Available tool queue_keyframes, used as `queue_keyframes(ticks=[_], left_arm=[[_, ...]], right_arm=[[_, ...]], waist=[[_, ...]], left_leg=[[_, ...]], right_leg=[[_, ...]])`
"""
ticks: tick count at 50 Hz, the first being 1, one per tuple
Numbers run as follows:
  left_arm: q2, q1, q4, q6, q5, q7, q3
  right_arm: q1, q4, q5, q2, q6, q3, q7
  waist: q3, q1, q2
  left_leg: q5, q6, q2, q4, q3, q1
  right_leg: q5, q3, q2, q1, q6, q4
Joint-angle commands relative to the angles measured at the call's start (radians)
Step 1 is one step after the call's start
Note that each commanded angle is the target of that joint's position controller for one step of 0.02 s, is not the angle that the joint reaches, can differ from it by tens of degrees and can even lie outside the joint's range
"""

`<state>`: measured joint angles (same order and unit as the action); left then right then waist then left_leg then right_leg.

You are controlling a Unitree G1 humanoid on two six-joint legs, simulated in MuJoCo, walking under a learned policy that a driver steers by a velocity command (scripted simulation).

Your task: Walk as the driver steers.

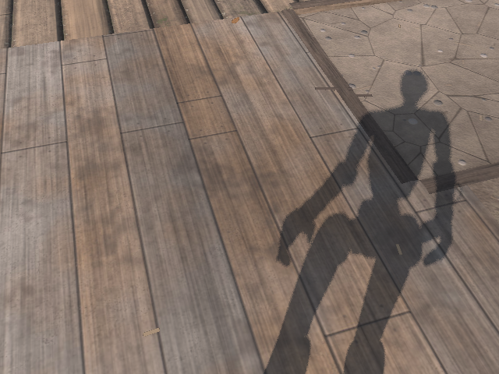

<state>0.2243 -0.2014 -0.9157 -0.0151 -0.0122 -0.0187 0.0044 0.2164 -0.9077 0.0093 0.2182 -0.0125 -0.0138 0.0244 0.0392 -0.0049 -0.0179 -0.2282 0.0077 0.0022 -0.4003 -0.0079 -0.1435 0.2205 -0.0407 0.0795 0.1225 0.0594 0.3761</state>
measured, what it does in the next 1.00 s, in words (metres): walks ahead: left foot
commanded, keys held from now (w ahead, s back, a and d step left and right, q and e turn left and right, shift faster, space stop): no key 0.22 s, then w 0.40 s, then w+q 0.38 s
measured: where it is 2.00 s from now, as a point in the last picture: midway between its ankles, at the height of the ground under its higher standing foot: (215, 306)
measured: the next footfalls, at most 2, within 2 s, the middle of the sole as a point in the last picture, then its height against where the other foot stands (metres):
left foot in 0.94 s outside the picture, level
right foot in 1.50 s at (248, 291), level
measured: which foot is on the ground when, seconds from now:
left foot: down 0.00-0.50, up 0.52-0.92, down 0.94-1.00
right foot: down 0.00-0.96, up 0.98-1.00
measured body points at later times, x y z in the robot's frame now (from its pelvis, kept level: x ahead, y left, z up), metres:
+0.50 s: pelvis +0.04 -0.01 -0.01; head +0.03 -0.02 +0.44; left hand +0.06 +0.25 -0.15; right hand +0.02 -0.27 -0.16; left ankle -0.01 +0.11 -0.74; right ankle +0.02 -0.09 -0.74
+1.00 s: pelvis +0.27 +0.01 -0.03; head +0.31 +0.02 +0.41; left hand +0.18 +0.24 -0.18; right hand +0.47 -0.20 -0.16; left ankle +0.36 +0.07 -0.74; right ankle +0.06 -0.10 -0.66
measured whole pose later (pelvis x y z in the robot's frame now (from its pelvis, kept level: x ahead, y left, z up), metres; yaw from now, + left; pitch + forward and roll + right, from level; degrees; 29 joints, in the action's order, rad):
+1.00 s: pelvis +0.27 +0.01 -0.03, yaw +10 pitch +0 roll +1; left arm 0.19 -0.42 -1.08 0.09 -0.02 -0.02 0.01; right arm 0.06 -0.90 0.03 0.22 0.05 -0.05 -0.03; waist 0.07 -0.01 -0.01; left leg -0.17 0.16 0.11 -0.62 -0.13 -0.45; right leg 0.44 0.08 0.00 0.08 0.05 1.01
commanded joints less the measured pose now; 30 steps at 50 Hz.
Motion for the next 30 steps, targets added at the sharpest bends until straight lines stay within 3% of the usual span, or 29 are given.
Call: queue_keyframes(ticks=[1,4,11,12,14,15,16,18,19,21,24,25,26,27,28,30], left_arm=[[0.121,-0.026,-0.007,0.011,0.002,-0.003,0.030],[0.102,-0.033,-0.055,0.014,0.004,-0.010,0.024],[0.095,-0.045,-0.131,0.014,0.004,-0.016,0.016],[0.092,-0.056,-0.142,0.013,0.003,-0.016,0.014],[0.116,-0.064,-0.145,0.007,-0.002,-0.015,0.024],[0.118,-0.056,-0.138,0.004,-0.008,-0.010,0.027],[0.093,-0.051,-0.129,0.005,-0.017,-0.005,0.021],[0.055,-0.021,-0.105,0.020,-0.019,0.006,0.013],[0.054,-0.011,-0.096,0.031,-0.026,0.012,0.012],[0.078,-0.027,-0.090,0.049,-0.021,0.022,0.021],[0.043,-0.199,-0.151,0.068,-0.007,0.024,0.022],[0.070,-0.278,-0.177,0.073,-0.013,0.015,0.031],[0.150,-0.386,-0.193,0.081,-0.020,0.004,0.051],[0.207,-0.449,-0.219,0.078,-0.015,0.006,0.068],[0.160,-0.359,-0.195,0.078,-0.019,0.006,0.058],[0.119,-0.245,-0.148,0.096,-0.009,0.008,0.048]], right_arm=[[0.023,0.002,-0.005,0.128,0.018,-0.024,0.007],[0.017,-0.026,-0.002,0.113,0.018,-0.020,0.008],[0.014,-0.091,0.001,0.103,0.018,-0.012,0.009],[0.025,-0.102,0.002,0.102,0.017,-0.011,0.008],[0.040,-0.110,0.006,0.136,0.007,-0.026,0.005],[0.050,-0.111,0.008,0.144,0.002,-0.031,0.002],[0.071,-0.116,0.009,0.153,0.000,-0.036,-0.001],[0.140,-0.140,0.006,0.158,0.004,-0.044,-0.002],[0.138,-0.143,0.010,0.164,0.010,-0.051,-0.002],[0.098,-0.130,0.010,0.166,0.023,-0.056,-0.009],[-0.005,-0.101,-0.003,0.157,0.030,-0.060,-0.018],[-0.034,-0.082,0.001,0.129,0.035,-0.055,-0.020],[-0.067,-0.044,-0.007,0.050,0.045,-0.033,-0.028],[-0.101,-0.012,0.019,0.076,0.052,-0.038,-0.032],[-0.101,-0.016,0.031,0.114,0.057,-0.047,-0.038],[-0.041,-0.048,0.021,0.086,0.072,-0.043,-0.057]], waist=[[-0.019,0.005,0.091],[-0.008,0.008,0.040],[0.003,0.007,0.019],[-0.018,0.008,0.020],[0.011,0.012,0.038],[0.058,0.018,0.051],[0.097,0.028,0.084],[0.119,0.041,0.150],[0.114,0.038,0.163],[0.086,0.007,0.132],[0.092,-0.087,0.117],[0.098,-0.115,0.036],[0.066,-0.147,-0.193],[0.109,-0.150,-0.237],[0.151,-0.088,-0.092],[0.121,-0.017,-0.034]], left_leg=[[0.224,0.036,-0.114,0.082,0.114,0.036],[0.195,0.043,-0.116,0.084,0.115,0.048],[0.148,0.047,-0.107,0.097,0.115,0.031],[0.044,0.051,-0.096,0.103,0.111,0.037],[-0.295,0.084,-0.072,0.093,0.128,-0.006],[-0.443,0.108,-0.087,0.110,0.170,-0.040],[-0.529,0.141,-0.129,0.138,0.240,-0.051],[-0.606,0.202,-0.240,0.242,0.400,-0.014],[-0.567,0.230,-0.295,0.282,0.452,-0.021],[-0.476,0.222,-0.290,0.292,0.416,-0.057],[-0.439,0.155,-0.159,0.169,0.221,-0.287],[-0.408,0.130,-0.100,0.033,0.153,-0.402],[-0.336,0.080,0.021,-0.267,0.006,-0.557],[-0.325,0.084,0.046,-0.468,-0.025,-0.662],[-0.235,0.095,-0.015,-0.579,0.037,-0.667],[-0.090,0.086,-0.060,-0.612,0.042,-0.614]], right_leg=[[-0.174,-0.114,-0.130,0.006,0.008,-0.063],[-0.145,-0.112,-0.128,0.025,0.000,-0.084],[-0.130,-0.111,-0.135,0.024,-0.004,-0.095],[-0.047,-0.104,-0.125,0.020,0.001,-0.094],[0.249,-0.078,-0.079,0.091,0.030,-0.031],[0.369,-0.080,-0.067,0.166,0.042,0.000],[0.392,-0.061,-0.055,0.219,0.044,0.051],[0.269,0.016,-0.035,0.309,0.033,0.200],[0.183,0.049,-0.060,0.303,0.024,0.270],[0.200,0.046,-0.084,0.254,0.025,0.294],[0.121,0.106,-0.028,-0.083,0.044,0.060],[0.175,0.018,-0.068,-0.201,0.055,-0.020],[0.462,-0.359,-0.293,-0.297,0.115,-0.211],[0.565,-0.602,-0.446,-0.268,0.189,-0.307],[0.527,-0.560,-0.441,-0.193,0.196,-0.289],[0.319,-0.390,-0.356,-0.158,0.150,-0.296]])
Keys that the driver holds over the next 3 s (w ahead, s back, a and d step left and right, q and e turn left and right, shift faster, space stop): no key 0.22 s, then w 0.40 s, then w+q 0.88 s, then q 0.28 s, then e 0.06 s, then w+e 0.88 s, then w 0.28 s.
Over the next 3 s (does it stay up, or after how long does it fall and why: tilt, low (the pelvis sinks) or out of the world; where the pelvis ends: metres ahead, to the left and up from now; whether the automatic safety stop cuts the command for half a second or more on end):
stays up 1.16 0.26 -0.01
